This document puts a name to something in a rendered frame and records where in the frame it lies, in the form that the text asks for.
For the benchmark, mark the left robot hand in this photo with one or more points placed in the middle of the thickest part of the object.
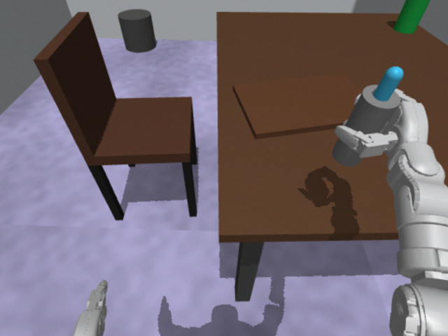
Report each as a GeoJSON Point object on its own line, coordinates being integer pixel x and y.
{"type": "Point", "coordinates": [92, 321]}

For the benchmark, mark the right robot hand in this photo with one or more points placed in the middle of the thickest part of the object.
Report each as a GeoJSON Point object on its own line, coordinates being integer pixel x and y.
{"type": "Point", "coordinates": [407, 124]}

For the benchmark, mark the table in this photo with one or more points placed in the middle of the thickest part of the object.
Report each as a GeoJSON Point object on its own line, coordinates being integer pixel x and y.
{"type": "Point", "coordinates": [290, 188]}

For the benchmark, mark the right robot arm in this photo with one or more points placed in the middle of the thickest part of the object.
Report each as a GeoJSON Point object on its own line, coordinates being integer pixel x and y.
{"type": "Point", "coordinates": [417, 179]}

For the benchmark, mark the chair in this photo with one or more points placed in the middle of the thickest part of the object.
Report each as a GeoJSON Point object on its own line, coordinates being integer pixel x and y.
{"type": "Point", "coordinates": [110, 131]}

